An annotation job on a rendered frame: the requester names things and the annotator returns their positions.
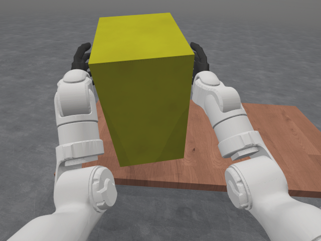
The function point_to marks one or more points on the right robot forearm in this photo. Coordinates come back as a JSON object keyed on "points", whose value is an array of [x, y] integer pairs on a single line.
{"points": [[236, 136]]}

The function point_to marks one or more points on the robot left upper arm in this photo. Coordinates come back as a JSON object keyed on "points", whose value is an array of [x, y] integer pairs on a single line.
{"points": [[81, 198]]}

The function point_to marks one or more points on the carton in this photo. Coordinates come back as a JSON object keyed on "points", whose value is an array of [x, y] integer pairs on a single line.
{"points": [[142, 68]]}

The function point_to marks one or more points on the left robot forearm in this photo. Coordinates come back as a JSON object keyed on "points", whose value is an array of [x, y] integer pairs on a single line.
{"points": [[77, 122]]}

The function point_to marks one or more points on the robot right upper arm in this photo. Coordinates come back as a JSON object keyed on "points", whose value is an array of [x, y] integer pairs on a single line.
{"points": [[258, 186]]}

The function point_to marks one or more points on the table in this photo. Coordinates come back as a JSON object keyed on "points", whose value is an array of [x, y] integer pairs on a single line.
{"points": [[291, 138]]}

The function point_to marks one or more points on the robot right hand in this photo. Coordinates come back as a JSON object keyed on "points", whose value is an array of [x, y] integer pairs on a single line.
{"points": [[200, 60]]}

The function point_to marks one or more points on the robot left hand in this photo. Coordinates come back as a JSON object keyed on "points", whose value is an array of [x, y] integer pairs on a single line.
{"points": [[81, 57]]}

